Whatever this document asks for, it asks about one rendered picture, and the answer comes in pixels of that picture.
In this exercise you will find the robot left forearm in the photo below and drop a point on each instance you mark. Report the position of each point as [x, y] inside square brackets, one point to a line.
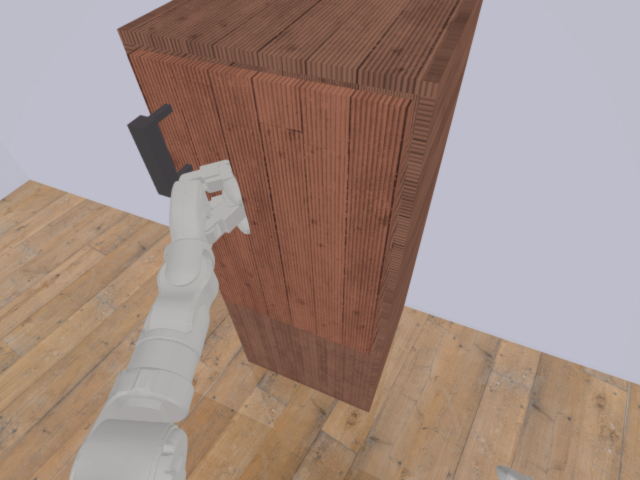
[157, 384]

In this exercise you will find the cupboard door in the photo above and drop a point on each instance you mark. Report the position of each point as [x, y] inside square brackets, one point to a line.
[318, 167]

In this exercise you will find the robot left hand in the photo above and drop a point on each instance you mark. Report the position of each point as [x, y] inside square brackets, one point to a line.
[190, 208]

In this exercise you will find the handle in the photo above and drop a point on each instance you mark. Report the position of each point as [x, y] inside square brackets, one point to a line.
[153, 150]

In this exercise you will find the robot left upper arm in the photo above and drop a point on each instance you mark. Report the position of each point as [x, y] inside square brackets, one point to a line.
[133, 450]

